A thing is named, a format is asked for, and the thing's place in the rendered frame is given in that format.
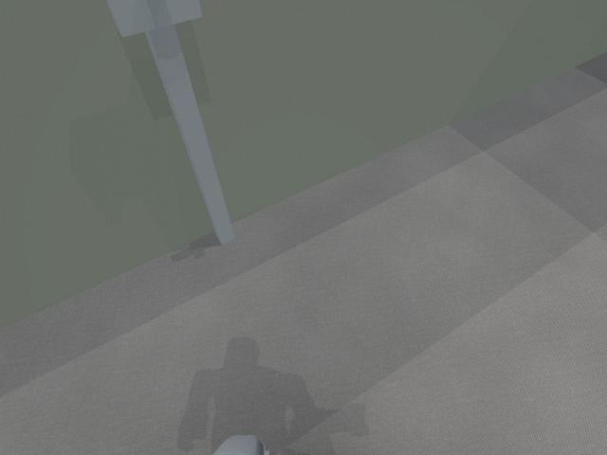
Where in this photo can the panel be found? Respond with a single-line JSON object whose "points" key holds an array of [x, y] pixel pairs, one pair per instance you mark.
{"points": [[157, 18]]}

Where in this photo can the robot left thigh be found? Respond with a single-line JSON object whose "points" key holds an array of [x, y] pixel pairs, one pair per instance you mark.
{"points": [[242, 445]]}

